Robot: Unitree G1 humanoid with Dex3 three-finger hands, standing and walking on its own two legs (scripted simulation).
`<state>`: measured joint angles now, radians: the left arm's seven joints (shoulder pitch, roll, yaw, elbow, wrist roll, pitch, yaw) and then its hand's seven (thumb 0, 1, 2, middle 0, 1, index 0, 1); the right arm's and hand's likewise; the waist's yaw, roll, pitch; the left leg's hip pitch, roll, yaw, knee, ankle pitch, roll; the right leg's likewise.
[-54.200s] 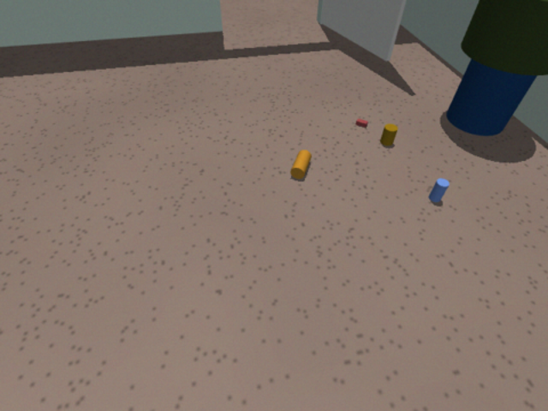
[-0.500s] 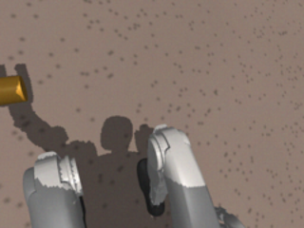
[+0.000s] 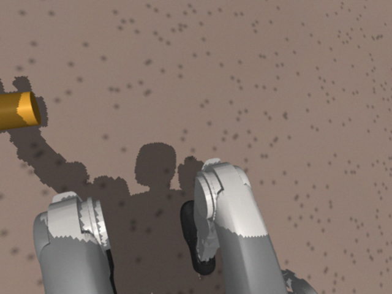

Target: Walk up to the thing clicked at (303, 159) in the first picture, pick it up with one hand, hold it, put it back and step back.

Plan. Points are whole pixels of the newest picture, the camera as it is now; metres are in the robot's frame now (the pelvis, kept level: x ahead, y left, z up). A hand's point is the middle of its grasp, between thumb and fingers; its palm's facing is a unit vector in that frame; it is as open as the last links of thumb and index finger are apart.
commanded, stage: close in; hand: left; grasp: from above
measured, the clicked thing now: out of the picture +0.51 +0.34 -0.29
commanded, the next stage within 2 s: rest palm in 0.14 s
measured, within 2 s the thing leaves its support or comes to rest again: neither
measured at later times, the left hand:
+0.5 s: hand out of the picture +0.49 +0.32 -0.21, palm faces -0.46 -0.06 -0.88, open 14.2 cm
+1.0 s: hand out of the picture +0.49 +0.33 -0.25, palm faces -0.46 -0.09 -0.88, open 14.3 cm
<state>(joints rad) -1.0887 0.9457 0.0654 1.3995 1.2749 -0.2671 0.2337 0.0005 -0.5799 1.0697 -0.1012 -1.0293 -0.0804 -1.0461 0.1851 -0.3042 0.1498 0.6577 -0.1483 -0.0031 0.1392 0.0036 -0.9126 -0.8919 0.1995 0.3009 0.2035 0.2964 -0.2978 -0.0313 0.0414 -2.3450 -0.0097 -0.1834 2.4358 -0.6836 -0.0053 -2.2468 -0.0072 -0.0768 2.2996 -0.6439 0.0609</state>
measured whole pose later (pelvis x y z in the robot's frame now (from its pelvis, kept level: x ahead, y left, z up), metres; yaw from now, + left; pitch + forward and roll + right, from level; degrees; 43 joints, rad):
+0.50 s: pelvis +0.00 +0.00 -0.01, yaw -2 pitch +31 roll -13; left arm -1.15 1.04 0.10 1.62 1.36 -0.27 0.41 0.00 -0.56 1.06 -0.10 -0.99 -0.07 -1.01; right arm 0.18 -0.31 0.24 0.63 -0.19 -0.06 0.15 0.00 -0.90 -0.89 0.20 0.30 0.20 0.30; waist -0.39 -0.08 0.10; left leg -2.37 0.00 -0.20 2.48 -0.67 0.01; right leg -2.26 0.01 -0.09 2.32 -0.62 0.07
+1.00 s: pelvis +0.00 +0.01 -0.02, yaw -4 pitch +30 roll -15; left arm -1.10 1.10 0.15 1.62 1.36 -0.27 0.45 0.00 -0.57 1.07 -0.09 -0.96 -0.06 -0.99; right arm 0.14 -0.34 0.26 0.60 -0.22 -0.11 0.16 0.00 -0.90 -0.90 0.20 0.30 0.20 0.30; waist -0.39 -0.12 0.15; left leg -2.36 0.00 -0.24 2.53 -0.71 0.00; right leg -2.25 0.02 -0.12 2.34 -0.64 0.07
